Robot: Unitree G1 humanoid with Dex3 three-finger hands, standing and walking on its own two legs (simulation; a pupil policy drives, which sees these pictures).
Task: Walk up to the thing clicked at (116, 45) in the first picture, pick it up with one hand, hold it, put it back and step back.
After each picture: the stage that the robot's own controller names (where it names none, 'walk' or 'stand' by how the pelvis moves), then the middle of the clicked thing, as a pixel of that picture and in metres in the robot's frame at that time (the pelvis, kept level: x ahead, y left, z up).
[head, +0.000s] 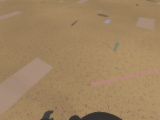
stand; (116, 46) +1.62 -0.52 -0.65
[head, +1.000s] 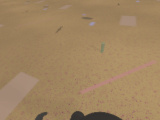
walk; (102, 47) +1.56 -0.09 -0.63
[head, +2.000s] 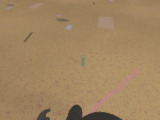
walk; (83, 61) +1.04 +0.20 -0.64
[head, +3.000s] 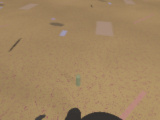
walk; (78, 80) +0.63 +0.19 -0.63
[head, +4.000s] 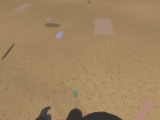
stand; (75, 92) +0.42 +0.21 -0.62
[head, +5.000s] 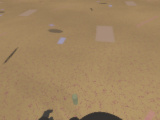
stand; (75, 99) +0.37 +0.20 -0.65
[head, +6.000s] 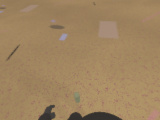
stand; (77, 97) +0.36 +0.18 -0.64
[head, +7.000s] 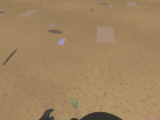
stand; (75, 103) +0.33 +0.18 -0.66
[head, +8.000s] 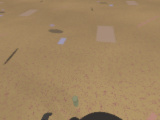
stand; (75, 101) +0.35 +0.19 -0.66
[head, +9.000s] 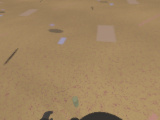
stand; (75, 102) +0.34 +0.19 -0.66
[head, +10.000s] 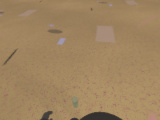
stand; (75, 102) +0.34 +0.19 -0.66
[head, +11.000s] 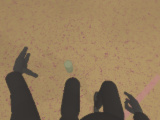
go down; (69, 67) +0.42 +0.19 -0.34
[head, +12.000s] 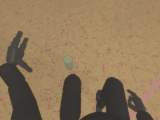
go down; (69, 63) +0.43 +0.19 -0.27
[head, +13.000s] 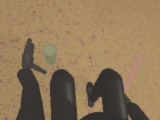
close in; (50, 56) +0.42 +0.23 -0.17
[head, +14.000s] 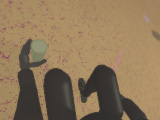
close; (38, 54) +0.43 +0.24 -0.16
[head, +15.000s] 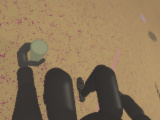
lift; (37, 54) +0.41 +0.25 -0.17
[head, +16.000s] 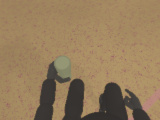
lift; (64, 71) +0.32 +0.19 +0.00
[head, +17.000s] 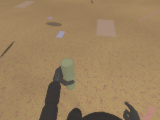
hold; (69, 76) +0.31 +0.16 +0.05
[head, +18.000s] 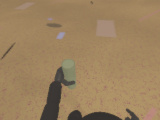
hold; (70, 76) +0.31 +0.16 +0.05
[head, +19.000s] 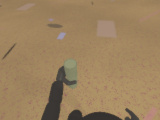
crouch; (71, 75) +0.31 +0.15 +0.05
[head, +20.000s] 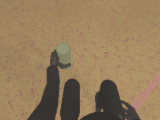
crouch; (65, 58) +0.42 +0.17 -0.04
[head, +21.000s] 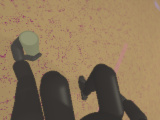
lower; (32, 49) +0.44 +0.25 -0.17
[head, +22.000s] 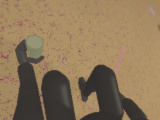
lower; (35, 52) +0.43 +0.25 -0.16
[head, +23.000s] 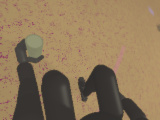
lower; (35, 51) +0.44 +0.25 -0.16
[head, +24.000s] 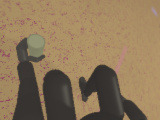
lower; (36, 50) +0.43 +0.25 -0.16
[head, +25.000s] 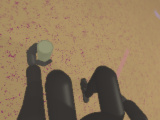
loosen; (44, 55) +0.41 +0.22 -0.15
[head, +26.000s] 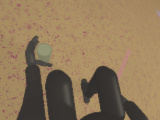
withdraw; (44, 56) +0.42 +0.23 -0.17
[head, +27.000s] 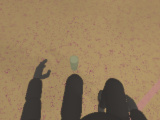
walk; (74, 64) +0.44 +0.17 -0.27
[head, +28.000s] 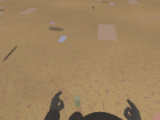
stand; (77, 101) +0.35 +0.15 -0.59
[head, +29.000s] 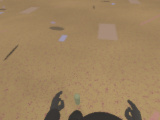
stand; (77, 99) +0.37 +0.16 -0.60
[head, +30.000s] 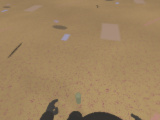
stand; (78, 98) +0.37 +0.15 -0.62
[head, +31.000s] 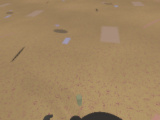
walk; (79, 100) +0.38 +0.15 -0.65
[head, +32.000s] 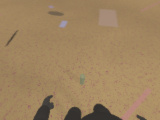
walk; (82, 79) +0.54 +0.09 -0.63
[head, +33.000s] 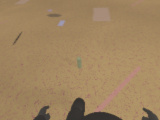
walk; (79, 63) +0.85 +0.26 -0.62
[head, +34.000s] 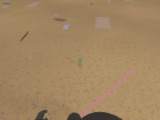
stand; (80, 61) +1.03 +0.20 -0.64
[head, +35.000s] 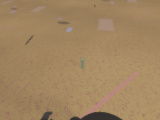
stand; (82, 63) +1.02 +0.20 -0.66
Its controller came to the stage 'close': yes
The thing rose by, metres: 0.70
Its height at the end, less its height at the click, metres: +0.00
